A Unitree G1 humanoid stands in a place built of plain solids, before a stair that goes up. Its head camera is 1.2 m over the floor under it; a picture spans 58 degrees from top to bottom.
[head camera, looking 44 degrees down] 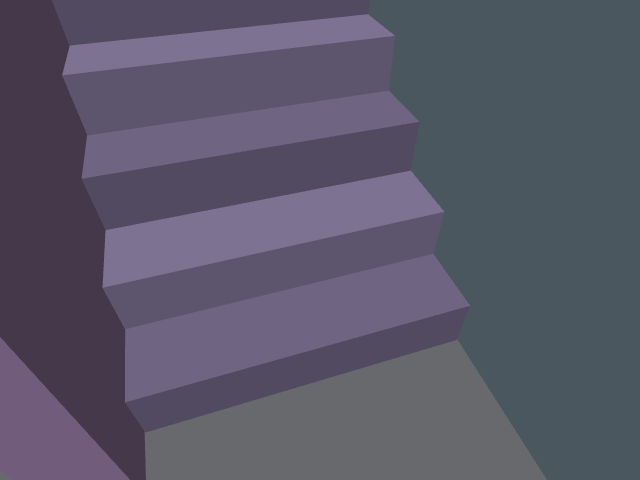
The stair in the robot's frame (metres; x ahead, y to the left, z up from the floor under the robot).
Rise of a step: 0.18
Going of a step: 0.23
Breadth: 0.97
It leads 18 degrees to the left of straight ahead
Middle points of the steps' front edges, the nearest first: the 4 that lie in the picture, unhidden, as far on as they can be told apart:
0.63 0.02 0.18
0.85 0.09 0.36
1.06 0.15 0.54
1.27 0.22 0.72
